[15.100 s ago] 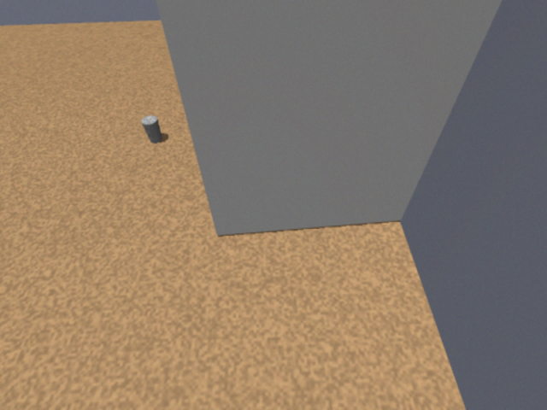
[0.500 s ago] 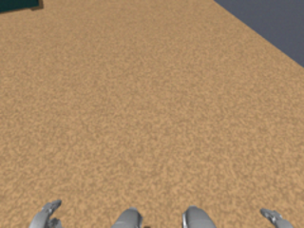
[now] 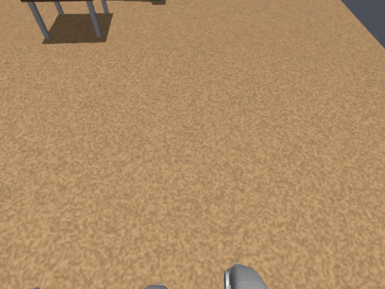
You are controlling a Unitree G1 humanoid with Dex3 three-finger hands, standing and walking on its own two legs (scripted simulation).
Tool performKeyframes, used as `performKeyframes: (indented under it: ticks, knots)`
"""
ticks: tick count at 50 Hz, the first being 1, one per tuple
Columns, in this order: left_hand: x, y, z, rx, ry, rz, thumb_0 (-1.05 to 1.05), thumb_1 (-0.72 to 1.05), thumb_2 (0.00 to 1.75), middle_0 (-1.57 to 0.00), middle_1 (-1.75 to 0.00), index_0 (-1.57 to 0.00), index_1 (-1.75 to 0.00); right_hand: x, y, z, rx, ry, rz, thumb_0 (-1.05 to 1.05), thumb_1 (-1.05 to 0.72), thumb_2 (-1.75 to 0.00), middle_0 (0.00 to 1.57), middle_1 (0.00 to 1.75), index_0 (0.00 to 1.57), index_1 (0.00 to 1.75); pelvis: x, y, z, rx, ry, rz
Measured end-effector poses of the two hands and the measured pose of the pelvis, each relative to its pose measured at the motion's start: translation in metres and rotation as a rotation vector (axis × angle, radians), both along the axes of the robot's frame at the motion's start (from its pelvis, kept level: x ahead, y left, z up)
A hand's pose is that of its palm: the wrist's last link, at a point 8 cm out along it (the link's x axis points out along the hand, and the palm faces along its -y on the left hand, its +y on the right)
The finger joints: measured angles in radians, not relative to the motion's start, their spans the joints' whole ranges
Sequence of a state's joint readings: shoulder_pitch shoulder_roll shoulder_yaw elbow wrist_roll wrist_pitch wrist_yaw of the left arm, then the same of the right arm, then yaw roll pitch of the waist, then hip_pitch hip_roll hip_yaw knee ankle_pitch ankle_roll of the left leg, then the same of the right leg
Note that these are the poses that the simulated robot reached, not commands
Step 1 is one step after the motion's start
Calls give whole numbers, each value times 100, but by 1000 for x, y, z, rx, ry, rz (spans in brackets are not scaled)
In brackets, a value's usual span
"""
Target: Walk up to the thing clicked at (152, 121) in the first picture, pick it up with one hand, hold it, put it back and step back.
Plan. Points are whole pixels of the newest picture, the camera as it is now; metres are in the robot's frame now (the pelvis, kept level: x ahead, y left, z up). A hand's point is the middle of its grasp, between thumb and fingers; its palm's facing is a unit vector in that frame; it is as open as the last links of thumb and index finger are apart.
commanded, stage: walk up
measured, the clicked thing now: out of the picture -0.38 -0.05 -0.67
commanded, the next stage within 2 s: none
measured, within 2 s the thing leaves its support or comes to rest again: neither
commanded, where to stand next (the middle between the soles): +0.09 +0.02 m, yaw +16 degrees
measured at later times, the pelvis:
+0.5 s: pelvis +0.02 +0.05 +0.01, yaw -1 degrees
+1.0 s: pelvis +0.04 +0.09 +0.00, yaw -31 degrees
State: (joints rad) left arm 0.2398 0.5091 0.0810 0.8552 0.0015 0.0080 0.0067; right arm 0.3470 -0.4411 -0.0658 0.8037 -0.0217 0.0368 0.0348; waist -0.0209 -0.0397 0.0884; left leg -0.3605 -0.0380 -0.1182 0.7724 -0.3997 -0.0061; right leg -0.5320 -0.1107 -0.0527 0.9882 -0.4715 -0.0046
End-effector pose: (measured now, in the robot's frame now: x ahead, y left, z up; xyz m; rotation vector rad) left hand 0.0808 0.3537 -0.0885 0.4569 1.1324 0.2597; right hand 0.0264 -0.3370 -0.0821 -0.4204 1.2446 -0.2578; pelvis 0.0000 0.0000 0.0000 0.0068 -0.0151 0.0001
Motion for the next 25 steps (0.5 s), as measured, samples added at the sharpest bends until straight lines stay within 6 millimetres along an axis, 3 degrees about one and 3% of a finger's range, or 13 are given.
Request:
performKeyframes:
  ticks: [5, 11, 17, 20, 25]
  knots:
    - [-21, -24, -10, -38, -15, 56, 1, 91, 90, -20, -30, -21, -30, 40, -3, -15, 5, -10, 75, 1, -90, -90, 20, 30, 20, 30, 6, -9, -7, -19, -8, 60]
    - [-51, -43, -4, -102, -6, 137, 1, 91, 90, -21, -30, -21, -30, 104, 20, -11, 29, -72, 199, 1, -90, -90, 20, 30, 20, 30, 9, -2, 6, 2, -22, 138]
    - [-75, -22, -9, -116, 25, 211, 1, 90, 90, -21, -30, -21, -30, 152, 51, -1, 35, -132, 284, 1, -90, -90, 20, 30, 20, 30, 16, 16, 6, 7, -7, 182]
    - [-82, -7, -17, -113, 91, 206, 1, 90, 90, -21, -30, -21, -30, 167, 68, 3, 35, -187, 272, 1, -90, -90, 20, 30, 20, 30, 17, 31, 2, 14, -9, 109]
    - [-64, 8, -9, -109, 218, 99, 1, 91, 90, -21, -30, -21, -30, 167, 90, 22, 89, -326, 156, 1, -90, -90, 20, 30, 20, 30, 19, 46, 15, -27, -7, -16]
